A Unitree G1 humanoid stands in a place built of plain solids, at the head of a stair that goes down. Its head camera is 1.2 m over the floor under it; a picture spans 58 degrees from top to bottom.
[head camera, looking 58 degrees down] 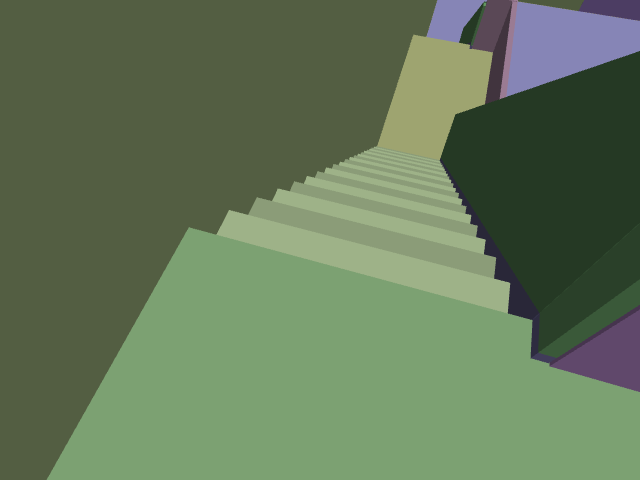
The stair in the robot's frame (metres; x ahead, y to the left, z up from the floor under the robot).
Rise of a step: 0.21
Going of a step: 0.24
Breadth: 1.11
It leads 17 degrees to the right of straight ahead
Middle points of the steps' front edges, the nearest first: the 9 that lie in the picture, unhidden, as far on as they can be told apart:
0.64 -0.09 0.00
0.86 -0.16 -0.21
1.09 -0.23 -0.43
1.32 -0.30 -0.64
1.54 -0.37 -0.85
1.77 -0.44 -1.07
2.00 -0.51 -1.28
2.22 -0.58 -1.49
2.45 -0.65 -1.71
